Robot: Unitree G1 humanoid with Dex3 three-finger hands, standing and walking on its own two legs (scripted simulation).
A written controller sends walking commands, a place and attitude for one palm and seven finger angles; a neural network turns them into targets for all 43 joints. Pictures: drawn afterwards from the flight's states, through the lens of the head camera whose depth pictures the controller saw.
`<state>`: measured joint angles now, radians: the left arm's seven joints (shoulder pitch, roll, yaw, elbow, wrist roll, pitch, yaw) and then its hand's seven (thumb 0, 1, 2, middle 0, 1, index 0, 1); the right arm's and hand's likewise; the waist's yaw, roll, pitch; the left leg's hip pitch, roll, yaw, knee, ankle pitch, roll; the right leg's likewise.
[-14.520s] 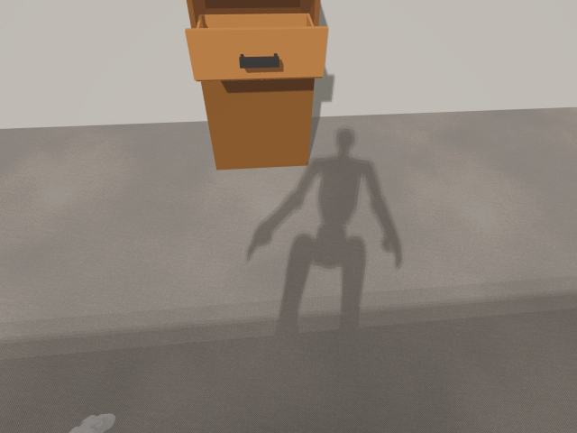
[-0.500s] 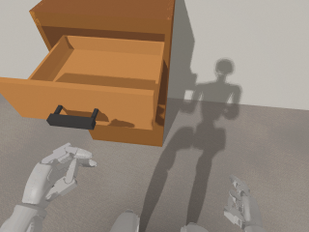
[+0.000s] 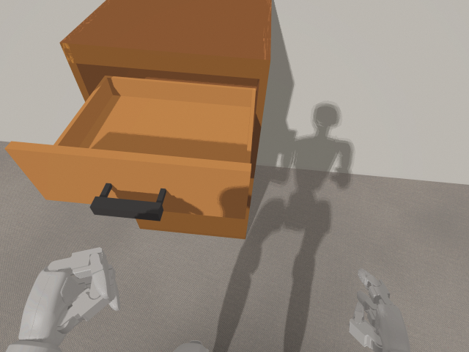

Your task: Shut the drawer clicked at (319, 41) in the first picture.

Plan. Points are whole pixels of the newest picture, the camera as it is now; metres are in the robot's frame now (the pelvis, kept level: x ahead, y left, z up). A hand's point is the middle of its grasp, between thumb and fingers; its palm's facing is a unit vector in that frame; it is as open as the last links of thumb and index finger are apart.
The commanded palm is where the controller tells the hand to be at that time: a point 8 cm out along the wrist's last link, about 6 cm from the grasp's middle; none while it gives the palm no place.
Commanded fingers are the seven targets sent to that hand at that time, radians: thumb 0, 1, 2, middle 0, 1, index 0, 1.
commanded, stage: raise the hand and make a fist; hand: left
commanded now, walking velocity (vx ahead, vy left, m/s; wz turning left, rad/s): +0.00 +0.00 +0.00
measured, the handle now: (131, 199) +0.38 +0.24 +0.02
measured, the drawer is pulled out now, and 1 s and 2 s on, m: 0.30 0.30 0.30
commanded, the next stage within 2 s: bring the fist close to the handle in 0.72 s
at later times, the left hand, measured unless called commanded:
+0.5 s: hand (98, 286) +0.18 +0.20 +0.11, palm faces +0.02 -1.00 -0.09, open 3.3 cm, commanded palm +0.14 +0.26 +0.12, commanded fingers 0.00 0.90 0.90 -1.40 -1.60 -1.40 -1.60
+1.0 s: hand (99, 282) +0.19 +0.20 +0.10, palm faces +0.06 -0.99 -0.09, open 3.3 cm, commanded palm +0.16 +0.26 +0.10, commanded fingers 0.00 0.90 0.90 -1.40 -1.60 -1.40 -1.60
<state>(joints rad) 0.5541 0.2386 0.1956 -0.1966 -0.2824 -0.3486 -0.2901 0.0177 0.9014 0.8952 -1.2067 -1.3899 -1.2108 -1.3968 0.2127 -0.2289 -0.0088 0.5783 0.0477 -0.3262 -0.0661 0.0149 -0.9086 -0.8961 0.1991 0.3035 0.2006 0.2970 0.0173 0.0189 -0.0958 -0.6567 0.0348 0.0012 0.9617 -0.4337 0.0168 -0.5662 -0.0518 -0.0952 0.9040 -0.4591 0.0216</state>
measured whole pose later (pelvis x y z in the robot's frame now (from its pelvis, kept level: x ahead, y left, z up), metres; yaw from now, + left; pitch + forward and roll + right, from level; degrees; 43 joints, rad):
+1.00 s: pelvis +0.01 -0.04 +0.02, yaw +0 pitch +4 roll -1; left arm 0.44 0.28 0.34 -0.01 -0.35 -0.27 -0.41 0.01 0.90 0.89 -1.40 -1.60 -1.40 -1.60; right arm 0.22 -0.26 0.02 0.63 0.06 -0.35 -0.10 0.01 -0.91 -0.90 0.20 0.30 0.20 0.30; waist 0.03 0.05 -0.07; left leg -0.50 0.06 -0.02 0.80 -0.37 -0.03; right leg -0.42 -0.02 -0.11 0.78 -0.42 -0.02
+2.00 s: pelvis -0.01 +0.00 -0.03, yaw -1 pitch +15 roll -3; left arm 0.20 0.26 0.24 0.11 -0.27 -0.37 -0.30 0.02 0.90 0.90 -1.39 -1.60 -1.40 -1.60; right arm 0.24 -0.24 0.01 0.56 0.02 -0.20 -0.04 0.01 -0.91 -0.90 0.20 0.30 0.20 0.30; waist -0.02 0.03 -0.13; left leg -0.91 0.04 0.00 1.13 -0.48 0.01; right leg -0.83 -0.05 -0.08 1.08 -0.51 0.02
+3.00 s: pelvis -0.02 -0.02 -0.04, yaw +0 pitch +16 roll -3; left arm -0.10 0.33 0.32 0.43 -0.28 -0.39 -0.40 -0.06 0.74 0.90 -1.40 -1.60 -1.40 -1.60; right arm 0.23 -0.27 0.02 0.62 0.03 -0.16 -0.08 0.01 -0.91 -0.90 0.20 0.30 0.20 0.30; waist -0.02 0.03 -0.11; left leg -0.96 0.05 -0.03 1.15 -0.47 -0.01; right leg -0.87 -0.04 -0.11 1.11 -0.52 -0.01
